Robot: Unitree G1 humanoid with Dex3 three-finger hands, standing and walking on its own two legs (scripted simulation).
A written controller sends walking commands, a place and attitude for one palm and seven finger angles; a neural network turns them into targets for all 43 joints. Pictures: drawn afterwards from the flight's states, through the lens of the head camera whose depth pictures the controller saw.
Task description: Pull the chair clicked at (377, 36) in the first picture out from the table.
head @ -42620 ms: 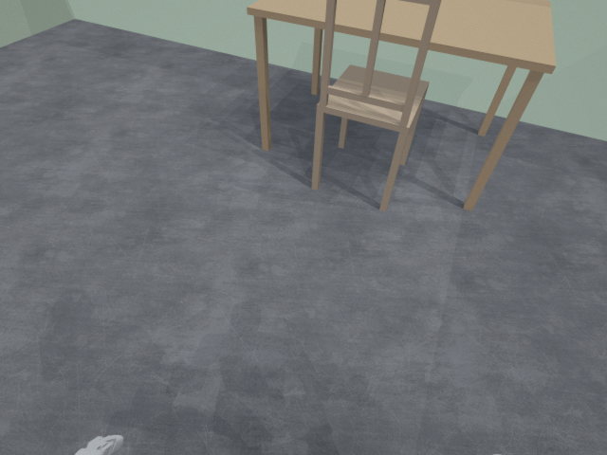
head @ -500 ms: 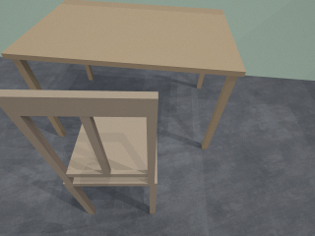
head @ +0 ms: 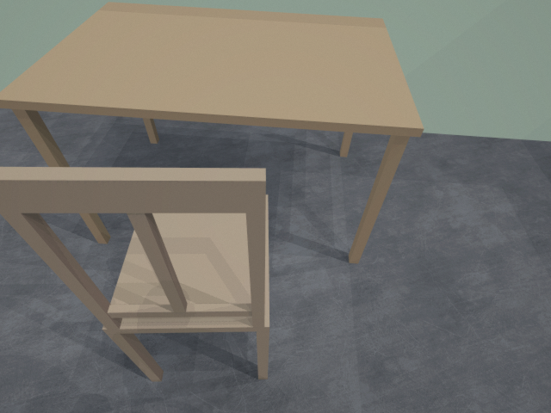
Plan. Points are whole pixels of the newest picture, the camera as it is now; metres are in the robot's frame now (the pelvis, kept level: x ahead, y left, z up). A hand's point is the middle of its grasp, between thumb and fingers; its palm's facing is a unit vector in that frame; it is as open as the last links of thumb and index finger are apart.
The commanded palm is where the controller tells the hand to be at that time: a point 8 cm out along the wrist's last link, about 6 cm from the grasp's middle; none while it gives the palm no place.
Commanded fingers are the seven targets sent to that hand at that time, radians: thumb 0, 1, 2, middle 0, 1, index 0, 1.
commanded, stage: look again from close up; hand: left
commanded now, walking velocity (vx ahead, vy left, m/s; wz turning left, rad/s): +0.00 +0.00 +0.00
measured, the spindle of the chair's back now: (163, 268) +0.36 +0.23 -0.06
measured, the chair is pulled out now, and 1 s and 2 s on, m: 0.32 0.32 0.32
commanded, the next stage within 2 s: shuffle to correct the standing spot in 0.04 s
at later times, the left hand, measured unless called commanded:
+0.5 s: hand out of the picture -0.03 +0.18 -0.18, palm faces +0.07 -0.97 -0.24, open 7.4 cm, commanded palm none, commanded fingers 0.00 0.90 0.90 -0.20 -0.30 -0.20 -0.30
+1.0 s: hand out of the picture -0.10 +0.16 -0.18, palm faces +0.07 -0.98 -0.18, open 7.4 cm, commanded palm none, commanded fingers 0.00 0.90 0.90 -0.20 -0.30 -0.20 -0.30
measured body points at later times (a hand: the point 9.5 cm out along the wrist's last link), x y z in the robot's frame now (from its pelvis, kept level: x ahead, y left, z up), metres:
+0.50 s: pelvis -0.05 -0.01 -0.01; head -0.02 -0.01 +0.43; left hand -0.03 +0.23 -0.16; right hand +0.01 -0.25 -0.17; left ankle -0.02 +0.11 -0.74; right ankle -0.02 -0.13 -0.74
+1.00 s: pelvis -0.08 +0.00 +0.00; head -0.07 +0.00 +0.45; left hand -0.10 +0.22 -0.16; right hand -0.10 -0.21 -0.17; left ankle -0.08 +0.11 -0.74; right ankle -0.11 -0.11 -0.74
